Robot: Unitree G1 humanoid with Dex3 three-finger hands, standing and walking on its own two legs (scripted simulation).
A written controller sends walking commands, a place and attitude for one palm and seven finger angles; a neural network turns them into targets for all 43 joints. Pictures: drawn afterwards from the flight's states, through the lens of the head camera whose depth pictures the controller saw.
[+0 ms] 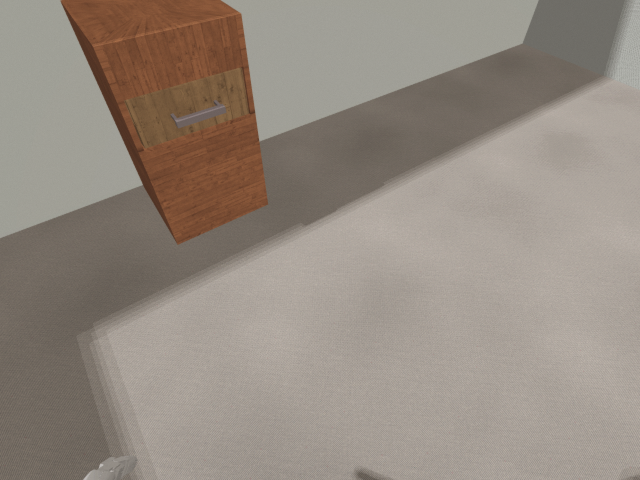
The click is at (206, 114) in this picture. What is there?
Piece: drawer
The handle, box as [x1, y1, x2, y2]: [170, 100, 225, 127]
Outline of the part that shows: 225,108 222,104 214,100 214,103 216,105 207,109 178,118 172,113 170,114 175,121 176,125 180,127 225,112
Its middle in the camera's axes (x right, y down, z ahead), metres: -0.41 -0.42 +1.28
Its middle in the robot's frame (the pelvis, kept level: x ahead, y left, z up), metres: +1.20 +0.47 -0.20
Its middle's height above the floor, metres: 0.56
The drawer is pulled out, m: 0.00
